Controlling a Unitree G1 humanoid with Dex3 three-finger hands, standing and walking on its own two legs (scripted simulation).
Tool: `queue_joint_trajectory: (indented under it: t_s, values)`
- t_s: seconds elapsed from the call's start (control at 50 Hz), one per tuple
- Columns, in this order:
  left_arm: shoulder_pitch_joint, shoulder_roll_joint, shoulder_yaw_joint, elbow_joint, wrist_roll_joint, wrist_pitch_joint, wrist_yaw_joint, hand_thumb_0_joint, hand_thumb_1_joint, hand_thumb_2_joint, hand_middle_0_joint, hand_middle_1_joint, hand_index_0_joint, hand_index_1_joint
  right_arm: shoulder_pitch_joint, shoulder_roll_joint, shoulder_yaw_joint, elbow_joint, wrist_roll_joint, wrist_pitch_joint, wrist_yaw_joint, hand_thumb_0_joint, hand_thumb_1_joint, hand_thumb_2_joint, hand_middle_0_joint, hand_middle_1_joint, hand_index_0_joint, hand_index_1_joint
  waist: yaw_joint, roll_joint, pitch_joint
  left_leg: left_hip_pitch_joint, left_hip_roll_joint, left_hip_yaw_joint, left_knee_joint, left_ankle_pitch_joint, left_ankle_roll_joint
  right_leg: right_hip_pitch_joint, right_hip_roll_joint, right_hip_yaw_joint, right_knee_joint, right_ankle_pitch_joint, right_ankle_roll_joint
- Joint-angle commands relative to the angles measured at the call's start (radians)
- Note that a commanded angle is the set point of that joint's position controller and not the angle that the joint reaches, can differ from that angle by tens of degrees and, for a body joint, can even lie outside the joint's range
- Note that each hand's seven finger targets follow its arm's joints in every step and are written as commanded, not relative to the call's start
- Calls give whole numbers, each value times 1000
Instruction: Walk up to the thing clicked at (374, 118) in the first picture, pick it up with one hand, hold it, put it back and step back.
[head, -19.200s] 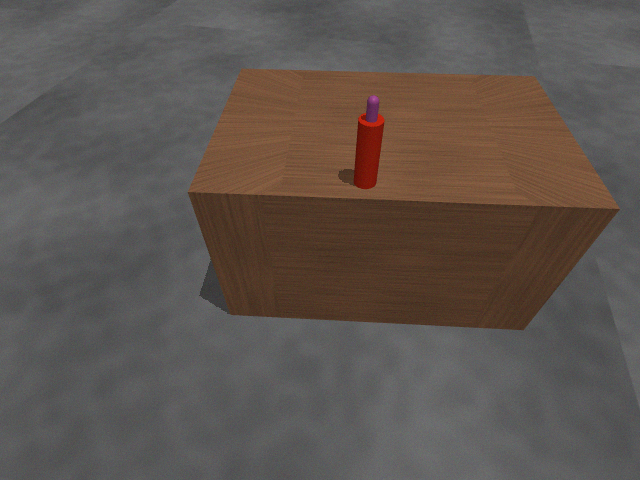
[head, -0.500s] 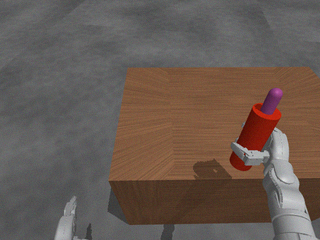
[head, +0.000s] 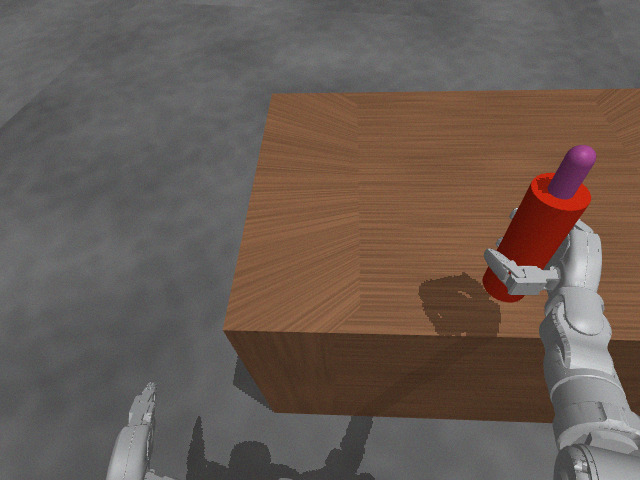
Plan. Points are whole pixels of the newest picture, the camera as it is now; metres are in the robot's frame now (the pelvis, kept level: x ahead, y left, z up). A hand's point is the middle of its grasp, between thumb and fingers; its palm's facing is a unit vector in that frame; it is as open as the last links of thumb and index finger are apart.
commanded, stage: crouch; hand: right
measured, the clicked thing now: (537, 229) +0.41 -0.21 +0.09
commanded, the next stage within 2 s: lower in 0.16 s
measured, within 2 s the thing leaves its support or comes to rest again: neither
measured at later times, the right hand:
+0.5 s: hand (513, 261) +0.43 -0.21 +0.00, palm faces +0.23 +0.97 +0.00, open 8.8 cm
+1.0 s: hand (505, 275) +0.43 -0.22 -0.05, palm faces +0.25 +0.97 +0.00, open 8.8 cm
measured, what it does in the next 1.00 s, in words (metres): lowers itself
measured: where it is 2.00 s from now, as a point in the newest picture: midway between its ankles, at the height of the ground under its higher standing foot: outside the picture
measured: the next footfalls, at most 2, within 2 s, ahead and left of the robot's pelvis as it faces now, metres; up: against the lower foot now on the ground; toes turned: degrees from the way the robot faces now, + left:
none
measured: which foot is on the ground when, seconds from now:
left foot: down 0.00-1.00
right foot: down 0.00-1.00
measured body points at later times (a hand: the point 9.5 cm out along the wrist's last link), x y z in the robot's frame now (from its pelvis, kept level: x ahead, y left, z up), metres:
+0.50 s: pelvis -0.01 +0.00 -0.03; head +0.07 -0.03 +0.41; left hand +0.14 +0.26 -0.06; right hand +0.41 -0.27 +0.00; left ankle +0.01 +0.13 -0.71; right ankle +0.02 -0.11 -0.71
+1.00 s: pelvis -0.02 +0.00 -0.06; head +0.09 -0.04 +0.38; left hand +0.13 +0.26 -0.06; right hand +0.41 -0.27 -0.04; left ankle +0.01 +0.13 -0.71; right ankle +0.02 -0.11 -0.71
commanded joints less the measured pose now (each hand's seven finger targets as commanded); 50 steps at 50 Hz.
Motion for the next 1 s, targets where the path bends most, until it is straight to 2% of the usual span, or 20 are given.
queue_joint_trajectory:
  t_s: [0.0,0.1,0.26,0.32,0.34,0.36,0.42,0.44,0.46,0.5,0.52,0.58,0.62,0.68,0.74,0.8,0.88,0.9,0.94,0.98]
  values:
    - [-56,122,30,-216,5,-60,-2,0,-552,60,-57,-55,-56,-55,-558,-200,10,-325,10,-137,19,0,-148,-1303,1241,1410,1292,1410,5,-107,-496,45,-25,8,-39,282,15,307,-3,49,-36,321,5]
    - [14,142,37,-169,13,-47,-13,0,-548,60,-55,-55,-55,-55,-522,-256,-42,-210,4,-141,28,0,-207,-1340,1288,1450,1335,1451,-8,-157,-530,1,-32,14,-9,298,17,294,-8,57,11,439,16]
    - [-1,178,66,-294,14,-37,-18,0,-550,60,-55,-54,-53,-56,-567,-303,-86,-167,-5,-171,12,0,-252,-1384,1324,1494,1374,1494,13,-88,-456,-1,-36,16,4,211,19,161,0,50,-2,208,4]
    - [79,137,46,-235,22,-35,-29,0,-556,62,-53,-50,-48,-55,-489,-230,-66,14,-8,-173,21,0,-240,-1361,1309,1473,1357,1473,32,-43,-303,-101,-38,16,21,128,19,44,0,51,5,99,-3]
    - [43,138,46,-290,22,-42,-31,0,-558,60,-54,-48,-48,-54,-505,-199,-52,4,-7,-183,30,0,-213,-1358,1295,1468,1346,1468,47,-17,-345,-115,-39,15,36,134,17,48,-2,57,20,102,-6]
    - [20,136,37,-330,23,-47,-31,0,-553,54,-55,-47,-50,-51,-554,-265,-79,-54,-14,-200,35,0,-200,-1338,1278,1448,1329,1448,31,-53,-413,-106,-35,10,48,153,16,75,-3,51,41,126,-5]
    - [79,198,98,-353,33,-42,-26,0,-550,55,-55,-51,-53,-53,-610,-317,-89,-75,-27,-217,44,0,-233,-1319,1264,1422,1311,1423,55,-94,-476,-142,-37,9,86,170,20,104,-2,55,76,153,1]
    - [113,164,69,-313,36,-40,-32,0,-550,57,-55,-53,-53,-54,-601,-300,-81,-58,-28,-222,51,0,-230,-1316,1259,1418,1306,1418,45,-133,-463,-164,-34,6,97,166,20,104,-2,54,90,167,4]
    - [113,180,97,-311,35,-40,-32,0,-553,61,-55,-53,-51,-56,-594,-294,-89,-32,-23,-224,55,0,-235,-1315,1259,1416,1305,1417,57,-128,-481,-187,-36,8,113,168,22,90,0,62,107,182,2]
    - [53,201,97,-423,37,-49,-31,0,-557,66,-54,-52,-49,-56,-666,-361,-120,-143,-25,-246,54,0,-243,-1316,1266,1419,1311,1420,46,-152,-618,-144,-35,6,129,204,20,132,0,63,134,221,3]
    - [49,195,83,-445,41,-51,-29,0,-554,65,-53,-53,-50,-56,-669,-341,-111,-142,-24,-248,55,0,-238,-1327,1274,1432,1319,1432,51,-156,-657,-147,-39,10,134,216,20,160,-4,65,148,252,5]
    - [105,171,64,-391,43,-37,-34,0,-567,79,-52,-51,-43,-60,-586,-275,-94,2,-21,-245,58,0,-240,-1344,1294,1452,1339,1452,59,-124,-542,-199,-46,22,150,184,22,67,-3,74,160,226,6]
    - [52,185,57,-473,47,-37,-33,0,-565,76,-52,-48,-44,-57,-674,-383,-140,-133,-34,-272,47,0,-251,-1353,1305,1462,1350,1462,27,-179,-657,-165,-43,16,164,188,26,89,-3,69,164,215,11]
    - [142,165,59,-382,51,-13,-40,0,-558,70,-52,-50,-46,-57,-561,-310,-109,27,-40,-265,52,0,-304,-1376,1339,1488,1380,1489,53,-169,-502,-239,-48,22,179,142,29,9,-4,68,174,162,13]
    - [81,208,86,-507,51,-13,-39,0,-558,66,-53,-49,-47,-55,-624,-408,-167,-75,-46,-283,42,0,-276,-1404,1349,1517,1397,1517,43,-200,-613,-205,-46,18,193,160,29,37,-6,67,185,170,11]
    - [152,194,92,-448,53,1,-44,0,-554,63,-53,-51,-49,-55,-563,-322,-135,35,-38,-271,41,0,-300,-1387,1342,1499,1386,1499,77,-148,-474,-260,-49,23,189,98,27,-45,-6,66,185,74,6]
    - [106,204,87,-577,52,-4,-43,0,-557,62,-53,-48,-47,-54,-599,-362,-145,-32,-46,-290,42,0,-286,-1373,1333,1487,1377,1487,68,-124,-568,-215,-49,24,206,126,25,-35,-3,69,209,104,3]
    - [130,179,66,-558,55,0,-46,0,-557,62,-52,-48,-46,-54,-599,-304,-110,-13,-46,-291,49,0,-250,-1351,1306,1463,1351,1463,89,-128,-554,-242,-49,25,216,131,26,-41,-5,70,218,110,4]
    - [173,164,68,-490,52,6,-49,0,-559,64,-52,-47,-46,-54,-576,-318,-126,48,-46,-293,54,0,-276,-1332,1297,1441,1338,1441,85,-131,-494,-272,-47,21,226,119,26,-92,0,69,234,96,0]
    - [120,205,92,-566,55,1,-44,0,-556,61,-51,-47,-45,-53,-612,-389,-163,-39,-50,-304,60,0,-276,-1335,1302,1446,1343,1446,75,-169,-607,-258,-45,20,244,154,28,-31,-4,73,246,149,5]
